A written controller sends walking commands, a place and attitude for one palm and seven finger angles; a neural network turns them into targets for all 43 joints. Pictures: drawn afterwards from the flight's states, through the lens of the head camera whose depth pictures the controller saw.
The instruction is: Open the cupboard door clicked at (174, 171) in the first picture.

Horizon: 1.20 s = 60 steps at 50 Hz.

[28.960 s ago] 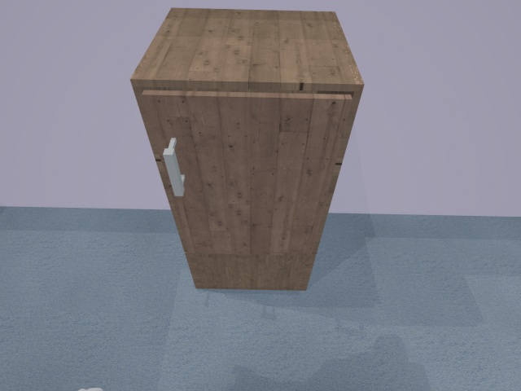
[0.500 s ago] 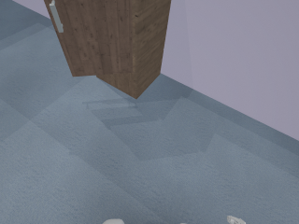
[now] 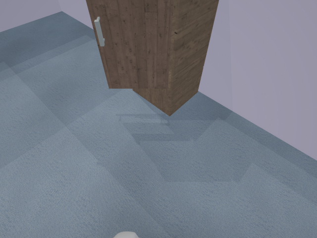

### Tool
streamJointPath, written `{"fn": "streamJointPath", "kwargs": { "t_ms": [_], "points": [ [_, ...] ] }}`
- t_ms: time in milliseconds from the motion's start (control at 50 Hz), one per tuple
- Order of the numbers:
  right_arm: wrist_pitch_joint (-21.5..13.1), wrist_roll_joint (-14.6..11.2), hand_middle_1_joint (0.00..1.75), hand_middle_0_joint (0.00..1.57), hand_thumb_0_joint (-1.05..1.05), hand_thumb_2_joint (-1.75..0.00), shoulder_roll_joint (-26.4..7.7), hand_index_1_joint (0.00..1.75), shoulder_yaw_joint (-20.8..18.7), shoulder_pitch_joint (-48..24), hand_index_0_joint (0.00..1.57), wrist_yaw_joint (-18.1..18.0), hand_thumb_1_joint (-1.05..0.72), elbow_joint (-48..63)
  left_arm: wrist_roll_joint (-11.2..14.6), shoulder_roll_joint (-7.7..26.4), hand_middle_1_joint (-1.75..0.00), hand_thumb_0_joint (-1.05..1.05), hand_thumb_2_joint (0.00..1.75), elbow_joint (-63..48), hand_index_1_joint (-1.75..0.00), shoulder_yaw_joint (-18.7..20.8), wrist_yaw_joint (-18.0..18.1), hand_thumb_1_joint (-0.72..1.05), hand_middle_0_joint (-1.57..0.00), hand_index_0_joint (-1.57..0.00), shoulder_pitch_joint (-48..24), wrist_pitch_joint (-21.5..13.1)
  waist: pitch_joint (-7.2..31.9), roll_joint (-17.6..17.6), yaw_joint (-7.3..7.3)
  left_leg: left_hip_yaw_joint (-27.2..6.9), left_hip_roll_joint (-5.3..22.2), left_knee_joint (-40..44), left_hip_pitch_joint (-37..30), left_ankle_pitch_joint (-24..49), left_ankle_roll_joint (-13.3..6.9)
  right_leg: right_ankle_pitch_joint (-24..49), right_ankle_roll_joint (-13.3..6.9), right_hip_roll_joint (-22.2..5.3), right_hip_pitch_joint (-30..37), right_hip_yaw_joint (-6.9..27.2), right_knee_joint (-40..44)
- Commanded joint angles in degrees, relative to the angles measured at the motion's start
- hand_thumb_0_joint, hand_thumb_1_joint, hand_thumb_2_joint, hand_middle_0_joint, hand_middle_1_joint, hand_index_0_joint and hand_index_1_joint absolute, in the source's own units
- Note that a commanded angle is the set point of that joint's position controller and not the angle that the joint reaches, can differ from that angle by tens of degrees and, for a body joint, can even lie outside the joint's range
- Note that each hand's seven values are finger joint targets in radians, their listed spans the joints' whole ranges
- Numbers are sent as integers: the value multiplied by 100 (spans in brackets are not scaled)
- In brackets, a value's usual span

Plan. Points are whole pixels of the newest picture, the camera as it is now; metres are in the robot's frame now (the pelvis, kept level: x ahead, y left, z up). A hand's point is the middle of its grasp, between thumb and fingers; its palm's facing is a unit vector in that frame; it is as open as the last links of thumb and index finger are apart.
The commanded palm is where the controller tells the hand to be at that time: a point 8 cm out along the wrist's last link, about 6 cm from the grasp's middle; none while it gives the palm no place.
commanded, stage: take the last steps up to it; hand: left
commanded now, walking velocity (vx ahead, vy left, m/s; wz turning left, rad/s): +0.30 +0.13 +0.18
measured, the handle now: (100, 31) +1.03 +0.38 -0.03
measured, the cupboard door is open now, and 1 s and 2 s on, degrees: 43 43 43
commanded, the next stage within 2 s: come to a stop and stand still in 1.30 s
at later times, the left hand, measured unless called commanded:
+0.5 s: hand (94, 211) +0.21 +0.22 -0.17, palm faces +0.05 -0.98 -0.21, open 7.4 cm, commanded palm none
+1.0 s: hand (83, 204) +0.23 +0.26 -0.19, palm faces +0.15 -0.98 -0.15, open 7.4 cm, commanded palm none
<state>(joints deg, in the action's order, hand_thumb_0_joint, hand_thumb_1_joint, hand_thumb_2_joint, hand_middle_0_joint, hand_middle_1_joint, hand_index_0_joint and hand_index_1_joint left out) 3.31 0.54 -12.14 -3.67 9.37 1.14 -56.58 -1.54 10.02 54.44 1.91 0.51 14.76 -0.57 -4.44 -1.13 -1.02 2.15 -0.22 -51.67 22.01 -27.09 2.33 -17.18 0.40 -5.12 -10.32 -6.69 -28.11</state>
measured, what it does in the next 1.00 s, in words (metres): walks ahead: left foot, then right foot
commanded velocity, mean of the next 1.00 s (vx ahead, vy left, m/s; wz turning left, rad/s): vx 0.30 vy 0.07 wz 0.03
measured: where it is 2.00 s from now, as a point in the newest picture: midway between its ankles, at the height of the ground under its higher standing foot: (148, 190)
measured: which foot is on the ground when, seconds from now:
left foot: up 0.00-0.10, down 0.12-0.50, up 0.52-0.86, down 0.88-1.00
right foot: down 0.00-0.12, up 0.14-0.46, down 0.48-0.88, up 0.90-1.00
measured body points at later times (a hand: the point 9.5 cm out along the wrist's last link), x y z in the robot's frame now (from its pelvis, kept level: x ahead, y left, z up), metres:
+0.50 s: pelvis +0.12 +0.02 -0.01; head +0.14 +0.01 +0.43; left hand +0.20 +0.27 -0.15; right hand +0.07 -0.19 -0.18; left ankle +0.02 +0.13 -0.74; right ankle +0.18 -0.08 -0.74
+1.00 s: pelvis +0.29 +0.09 -0.01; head +0.30 +0.12 +0.44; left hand +0.22 +0.32 -0.18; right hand +0.40 -0.13 -0.14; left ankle +0.34 +0.19 -0.74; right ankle +0.23 -0.04 -0.67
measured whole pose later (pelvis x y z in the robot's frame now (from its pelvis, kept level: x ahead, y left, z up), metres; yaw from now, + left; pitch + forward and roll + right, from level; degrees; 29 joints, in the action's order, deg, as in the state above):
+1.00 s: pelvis +0.29 +0.09 -0.01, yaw +4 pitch -1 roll +0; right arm -4.0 1.6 -8.8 -2.2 9.3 -0.1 -55.9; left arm -1.3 10.6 63.8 3.0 -0.5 20.4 0.0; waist -3.1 -2.9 -2.1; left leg 8.9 2.0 -32.8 19.1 -13.0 -3.3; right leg -25.7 -1.0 -5.1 -21.7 -3.7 -63.8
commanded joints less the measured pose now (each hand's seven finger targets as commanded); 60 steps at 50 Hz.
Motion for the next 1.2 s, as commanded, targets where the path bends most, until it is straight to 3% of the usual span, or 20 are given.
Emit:
{"fn": "streamJointPath", "kwargs": {
  "t_ms": [0, 60, 80, 100, 120, 260, 360, 420, 440, 480, 500, 540, 600, 740, 820, 840, 860, 880, 1000, 1180],
  "points": [
    [-279, 33, 30, 20, 0, -90, -261, 30, -2, -472, 20, 77, -90, 553, -33, 1374, -30, 0, 90, -63, -30, 439, 7, 90, -20, -20, 464, -133, 194, -908, -260, 196, 148, 1145, 230, 173, -68, 353, -835, -1578, 476, 1261, 1269],
    [-396, 51, 30, 20, 0, -90, -328, 30, 12, 354, 20, 23, -90, 282, 24, 1297, -30, 0, 90, -48, -30, 451, -44, 90, -20, -20, 159, -84, 337, -449, 161, 472, -59, 2735, -1479, 988, -165, -363, -402, -1147, -519, 620, 553],
    [-449, 79, 30, 20, 0, -90, -723, 30, -73, 848, 20, -43, -90, 158, 67, 1008, -30, 0, 90, -135, -30, 401, -87, 90, -20, -20, 94, -49, 551, 559, 385, -476, 567, 3179, -2402, 605, -464, -722, -114, -689, -1419, 205, -484],
    [-453, 162, 30, 20, 0, -90, -1295, 30, -217, 1491, 20, -105, -90, 72, 83, 603, -30, 0, 90, -377, -30, 302, -132, 90, -20, -20, -81, -44, 594, 2127, 640, -2393, 1956, 3742, -2890, 294, -1147, -1701, 188, 81, -2567, -458, -2150],
    [-425, 144, 30, 20, 0, -90, -1336, 30, -206, 1832, 20, -167, -90, -14, 18, 638, -30, 0, 90, -598, -30, 218, -119, 90, -20, -20, -699, -56, 320, 1555, 809, -2876, 2317, 3972, -2497, 151, -1613, -1838, 84, 24, -2996, 104, -3046],
    [-695, 89, 30, 20, 0, -90, -614, 30, 65, 1146, 20, -256, -90, -80, 17, 436, -30, 0, 90, -130, -30, 138, -209, 90, -20, -20, -440, -54, 150, 674, 142, -964, 1412, 4004, -1658, 2150, -1334, -186, 68, -203, -2168, 338, -2554],
    [-669, 93, 30, 20, 0, -90, -615, 30, 51, 1376, 20, -227, -90, -380, 22, 376, -30, 0, 90, -211, -30, 110, -217, 90, -20, -20, -733, -70, -31, 667, 185, -711, 1349, 3839, -1379, 2147, -1275, 43, 61, 84, -1271, 13, -1188],
    [-634, 73, 30, 20, 0, -90, -545, 30, 60, 1278, 20, -217, -90, -465, 13, 527, -30, 0, 90, -46, -30, 195, -203, 90, -20, -20, -219, -101, -69, 386, -123, -519, 1073, 3229, -737, 1442, -1003, 427, -16, 260, -27, -54, -397],
    [-645, 40, 30, 20, 0, -90, -433, 30, 81, 1237, 20, -213, -90, -464, -1, 722, -30, 0, 90, 110, -30, 282, -180, 90, -20, -20, 306, -146, 107, 47, -363, -272, 748, 2394, -193, 1288, -819, 291, -139, 70, 945, 314, -29],
    [-663, -3, 30, 20, 0, -90, -181, 30, 98, 1116, 20, -143, -90, -143, 29, 1578, -30, 0, 90, 421, -30, 475, -95, 90, -20, -20, 1572, -206, 663, -1678, -750, 341, -115, -670, 1460, -957, -392, -541, -1191, -2250, 2216, 3433, 1547],
    [-620, 36, 30, 20, 0, -90, -377, 30, 22, 848, 20, -149, -90, -159, 66, 1383, -30, 0, 90, 388, -30, 426, -35, 90, -20, -20, 1325, -230, 423, -1494, -662, -220, 231, -1432, 1583, -580, -379, -1218, -1287, -2251, 1526, 3661, 1842],
    [-569, 73, 30, 20, 0, -90, -210, 30, 9, 529, 20, -96, -90, -164, 57, 823, -30, 0, 90, 173, -30, 297, 30, 90, -20, -20, 567, -223, -206, -687, -300, -401, 678, -1453, 1592, 434, -301, -1054, -1129, -1906, 423, 2514, 1936],
    [-465, 98, 30, 20, 0, -90, 134, 30, 53, 880, 20, -24, -90, -336, 39, 532, -30, 0, 90, 211, -30, 226, 4, 90, -20, -20, 399, -360, 29, -656, 27, -38, 712, -583, 870, 1086, -113, 396, -833, -1362, -82, 1081, 1949],
    [-543, 84, 30, 20, 0, -90, 160, 30, 43, 148, 20, 106, -90, 79, 12, 837, -30, 0, 90, 539, -30, 292, -49, 90, -20, -20, 648, -393, 31, -647, -131, 410, 449, 1430, 459, 1393, -83, 873, -836, -1278, 280, 720, 1652],
    [-632, 98, 30, 20, 0, -90, -178, 30, 0, 591, 20, 57, -90, -42, 31, 848, -30, 0, 90, 583, -30, 313, -65, 90, -20, -20, 544, -284, 73, -317, 243, 679, 170, 2384, -1295, 1554, -202, 518, -537, -894, -574, 365, 713],
    [-666, 130, 30, 20, 0, -90, -547, 30, -90, 1271, 20, -15, -90, -207, 33, 675, -30, 0, 90, 491, -30, 275, -85, 90, -20, -20, 510, -263, 366, 409, 576, 56, 604, 2612, -2300, 1208, -444, 454, -368, -562, -1224, 78, -470],
    [-677, 211, 30, 20, 0, -90, -1176, 30, -240, 2019, 20, -107, -90, -345, 71, 350, -30, 0, 90, 307, -30, 214, -111, 90, -20, -20, 531, -254, 730, 1667, 802, -1878, 1975, 3239, -3033, 742, -1049, -1039, -90, 181, -2253, -455, -2188],
    [-626, 180, 30, 20, 0, -90, -1299, 30, -232, 2353, 20, -172, -90, -389, 43, 383, -30, 0, 90, 69, -30, 166, -99, 90, -20, -20, 180, -275, 820, 1535, 917, -2694, 2536, 3755, -2942, 506, -1521, -1756, -150, 325, -2723, 43, -3535],
    [-755, 97, 30, 20, 0, -90, -456, 30, 48, 854, 20, -240, -90, -83, -10, 181, -30, 0, 90, 300, -30, 163, -165, 90, -20, -20, 336, -91, 220, 794, 85, -785, 1765, 4214, -950, 1115, -1144, -167, -68, -286, -2188, 455, -3487],
    [-678, 122, 30, 20, 0, -90, -514, 30, 8, 1061, 20, -202, -90, -316, -11, 228, -30, 0, 90, -26, -30, 149, -173, 90, -20, -20, -381, -56, 33, 586, 100, -344, 1574, 4042, -1022, 1279, -1219, 210, -38, 26, -1153, 113, -1023]
  ]
}}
